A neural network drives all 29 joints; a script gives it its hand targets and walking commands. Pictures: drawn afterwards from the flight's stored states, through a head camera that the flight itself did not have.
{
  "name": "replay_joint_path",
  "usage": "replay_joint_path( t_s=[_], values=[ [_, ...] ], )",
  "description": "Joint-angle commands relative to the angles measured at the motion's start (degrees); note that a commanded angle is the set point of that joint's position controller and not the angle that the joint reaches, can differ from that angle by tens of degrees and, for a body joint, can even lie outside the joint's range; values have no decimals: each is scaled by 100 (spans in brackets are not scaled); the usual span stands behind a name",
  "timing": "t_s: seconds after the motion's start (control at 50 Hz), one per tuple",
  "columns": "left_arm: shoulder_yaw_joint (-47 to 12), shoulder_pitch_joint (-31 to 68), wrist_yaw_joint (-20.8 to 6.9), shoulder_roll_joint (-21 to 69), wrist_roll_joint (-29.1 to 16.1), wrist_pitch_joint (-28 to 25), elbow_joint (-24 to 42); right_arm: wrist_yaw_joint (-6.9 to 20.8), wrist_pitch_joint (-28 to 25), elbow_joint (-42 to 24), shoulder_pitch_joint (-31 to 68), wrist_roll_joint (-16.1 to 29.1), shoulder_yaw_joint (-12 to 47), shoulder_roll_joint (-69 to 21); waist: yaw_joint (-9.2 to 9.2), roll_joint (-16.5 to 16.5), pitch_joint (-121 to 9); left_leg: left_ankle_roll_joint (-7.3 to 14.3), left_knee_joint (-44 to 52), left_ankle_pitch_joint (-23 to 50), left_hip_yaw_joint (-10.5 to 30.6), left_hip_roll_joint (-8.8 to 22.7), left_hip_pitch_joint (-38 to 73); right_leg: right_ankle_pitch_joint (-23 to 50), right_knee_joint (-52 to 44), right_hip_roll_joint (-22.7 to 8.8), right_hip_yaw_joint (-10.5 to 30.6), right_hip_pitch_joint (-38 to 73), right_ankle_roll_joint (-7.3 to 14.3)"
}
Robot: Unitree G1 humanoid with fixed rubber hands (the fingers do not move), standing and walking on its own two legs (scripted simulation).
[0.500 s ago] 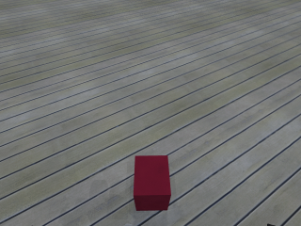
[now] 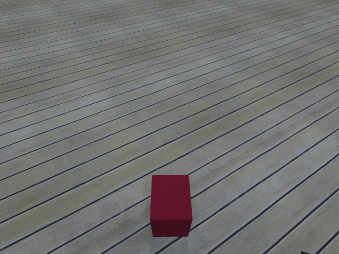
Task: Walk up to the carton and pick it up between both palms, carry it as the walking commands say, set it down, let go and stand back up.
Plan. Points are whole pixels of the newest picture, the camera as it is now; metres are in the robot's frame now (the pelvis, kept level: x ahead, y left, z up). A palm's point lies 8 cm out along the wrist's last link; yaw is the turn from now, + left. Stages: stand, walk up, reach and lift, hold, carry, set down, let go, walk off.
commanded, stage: walk up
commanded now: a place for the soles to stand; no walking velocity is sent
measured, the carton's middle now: (170, 206) +0.48 +0.00 -0.60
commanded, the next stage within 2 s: stand in 1.34 s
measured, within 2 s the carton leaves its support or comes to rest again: neither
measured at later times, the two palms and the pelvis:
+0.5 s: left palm out of the picture +0.08 +0.32 -0.08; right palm out of the picture +0.12 -0.35 -0.08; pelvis +0.02 -0.02 +0.00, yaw +1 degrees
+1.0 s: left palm out of the picture +0.10 +0.31 -0.08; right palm (324, 247) +0.18 -0.35 -0.07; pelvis +0.06 -0.03 +0.00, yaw +4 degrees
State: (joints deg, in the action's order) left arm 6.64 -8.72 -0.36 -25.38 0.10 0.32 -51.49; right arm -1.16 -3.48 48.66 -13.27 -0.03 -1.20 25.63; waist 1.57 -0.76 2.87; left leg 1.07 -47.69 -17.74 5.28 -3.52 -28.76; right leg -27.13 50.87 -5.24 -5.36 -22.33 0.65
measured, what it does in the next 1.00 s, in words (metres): shifts its weight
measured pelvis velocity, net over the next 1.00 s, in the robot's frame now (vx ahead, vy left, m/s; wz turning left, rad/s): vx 0.06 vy -0.03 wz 0.08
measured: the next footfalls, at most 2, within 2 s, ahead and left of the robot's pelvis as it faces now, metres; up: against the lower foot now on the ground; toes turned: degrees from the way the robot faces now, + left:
none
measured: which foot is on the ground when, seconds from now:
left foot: down 0.00-1.00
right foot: down 0.00-1.00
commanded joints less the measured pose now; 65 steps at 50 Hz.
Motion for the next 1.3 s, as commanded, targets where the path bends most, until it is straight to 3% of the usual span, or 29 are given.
replay_joint_path(
  t_s=[0.0, 0.04, 0.1, 0.18, 0.2, 0.24, 0.3, 0.36, 0.4, 0.42, 0.46, 0.5, 0.54, 0.56, 0.58, 0.6, 0.62, 0.64, 0.7, 0.72, 0.74, 0.78, 0.8, 0.86, 0.9, 0.94, 0.96, 1.06, 1.28],
  values=[
    [75, -46, -18, -1038, 158, -119, 292, -47, -68, -241, 270, -154, -195, 1009, 190, -240, -495, 351, 940, -95, 873, 379, -379, -710, -2073, -511, 1134, 809, 569],
    [88, 67, -16, -1198, 184, -136, 361, -35, -74, -224, 217, -142, -249, 1043, 117, -438, -466, 165, 520, 248, 63, 133, -141, -434, -2313, -959, 1301, 664, 720],
    [80, 265, -2, -1149, 150, -127, 479, -14, -106, -171, -15, -106, -247, 998, -11, -315, -734, 293, 552, 1002, 160, 217, 327, 405, -1727, -756, 847, 701, 577],
    [37, 192, 3, -944, 103, -62, 475, -44, -88, -216, -24, -135, -283, 1171, 48, 77, -837, 609, 1044, 622, 1163, 549, 420, -105, -1246, -259, 653, 471, 380],
    [137, -81, -59, -1039, 204, -83, 617, -26, -128, -215, -372, -179, -376, 1368, 20, 153, -1068, 752, 1271, -1013, 1489, 636, 533, -1320, -1029, -155, 765, 428, 482],
    [149, -126, -115, -1001, 230, -75, 596, -23, -131, -236, -339, -228, -442, 1566, -13, 448, -598, 969, 2156, -2927, 2568, 904, 393, -1629, -699, 130, 796, -155, 434],
    [149, -355, -138, -906, 215, -167, 481, -30, -128, -234, -380, -239, -455, 1613, 0, 705, -561, 1165, 2373, -2549, 3296, 1200, 743, -1018, -696, 415, 673, -389, 351],
    [211, -675, -97, -1037, 271, -281, 341, -24, -117, -345, 66, -197, -327, 1228, 253, 31, -627, 722, 1205, -1264, 1866, 692, -139, -1014, -1886, -126, 1343, 627, 608],
    [333, -1047, -45, -1598, 326, -331, 322, -40, -142, -489, 409, -180, -232, 929, 584, -1087, -254, 73, -657, -959, -330, -151, -2118, -1175, -3308, -1600, 3030, 2080, 1191],
    [327, -963, -37, -1564, 294, -354, 385, -92, -152, -470, 421, -211, -239, 995, 512, -675, -96, -25, -952, -1200, -149, 152, -2391, -54, -3218, -1929, 3083, 2064, 1330],
    [308, -794, -19, -1453, 234, -368, 560, -71, -191, -393, 41, -153, -262, 1068, 215, -453, -112, 2, -1009, -1320, -277, 239, -1870, 2021, -2617, -1801, 2321, 2018, 1308],
    [253, -780, -1, -1271, 224, -348, 641, -13, -222, -408, -11, -131, -249, 850, 181, -834, -331, 55, -195, -1100, -710, 314, -1217, 3789, -1960, -1503, 1402, 2095, 1123],
    [139, -590, -11, -1118, 172, -247, 771, 25, -255, -331, -179, -118, -301, 767, -10, -902, -492, 120, 869, 187, -1081, 102, 88, 4017, -1306, -991, 554, 1354, 760],
    [42, -551, -32, -984, 115, -235, 858, 2, -274, -170, -528, -129, -363, 864, -207, -693, -722, 265, 1081, 748, -996, -46, 1174, 4053, -838, -794, 338, 748, 606],
    [-27, -628, -42, -841, 72, -243, 944, -60, -296, -127, -867, -158, -452, 1105, -385, -3, -1086, 567, 1214, 982, 21, 386, 2264, 3627, 202, -623, 175, -131, 366],
    [-35, -572, -24, -621, -32, -265, 1048, -114, -280, -230, -1065, -217, -535, 1522, -507, 1209, -1383, 1251, 1682, 1827, 2279, 1414, 2736, 2460, 1445, 24, 168, -1003, 30],
    [67, -360, 18, -872, -58, -243, 1064, -108, -275, -335, -1004, -152, -496, 1732, -470, 1263, -1178, 1976, 1979, 2470, 3720, 2130, 2653, -923, 1406, 534, 720, -1429, 47],
    [77, -334, 48, -986, -20, -186, 978, -119, -278, -332, -820, -86, -474, 1533, -399, 898, -955, 2166, 1876, 2243, 3468, 2195, 2341, -1529, 1196, 231, 1121, -1316, 87],
    [113, -808, -18, -941, 86, -201, 641, -105, -119, -380, 165, -196, -478, 1479, 15, 1034, 47, 1401, 2188, -580, 2207, 1540, 432, -877, 28, 120, 699, -567, 218],
    [137, -1261, -19, -884, 54, -235, 392, -75, -53, -430, 529, -220, -425, 1404, 250, 1168, 142, 1140, 2105, -823, 1918, 1305, -246, -122, -767, 245, 417, 201, 240],
    [139, -1510, 4, -862, 91, -259, 207, -56, -4, -481, 845, -176, -330, 1132, 435, 772, 307, 807, 1718, -879, 1601, 1056, -907, 279, -1551, 258, 513, 762, 335],
    [228, -1165, 74, -1448, 225, -331, 289, -20, 40, -450, 628, -149, -191, 595, 340, -954, 490, 132, -318, -871, 154, 86, -1278, -1499, -3516, -1185, 2949, 591, 814],
    [215, -718, 69, -1589, 229, -378, 427, -22, 60, -381, 552, -149, -273, 839, 136, -386, 551, -5, -429, -959, -18, 155, -981, -1158, -3578, -1665, 3197, 318, 1002],
    [96, 66, 37, -1309, 172, -393, 598, 72, -24, -92, 19, -131, -358, 1010, -311, -237, 167, 86, 343, -782, -344, 372, 502, -270, -2684, -1274, 2022, -214, 931],
    [4, 3, 43, -1013, 130, -372, 622, 77, -85, -24, -8, -147, -326, 912, -252, -199, -134, 217, 1019, 321, -88, 347, 1130, 685, -2045, -729, 1175, -250, 514],
    [-16, -262, 50, -938, 67, -340, 507, 40, -132, -188, 341, -165, -301, 1087, -11, 257, -374, 527, 1220, 904, 981, 827, 1045, 776, -1524, -235, 763, -64, 269],
    [-5, -370, 49, -939, 38, -313, 470, 34, -137, -226, 467, -131, -228, 1086, 110, 290, -433, 694, 1192, 835, 1263, 882, 730, 605, -1588, -102, 789, 227, 252],
    [8, -167, 86, -1162, 105, -334, 356, 17, -52, -126, 487, -104, -209, 875, -21, 21, -312, 288, 716, 1221, 180, 413, 572, 958, -2143, -659, 1248, 466, 559],
    [-39, 18, 78, -1000, 75, -255, 309, 4, -54, -73, 534, -141, -201, 932, 37, 216, -325, 437, 1156, 739, 664, 584, 546, 306, -2011, -421, 999, 422, 417]
  ],
)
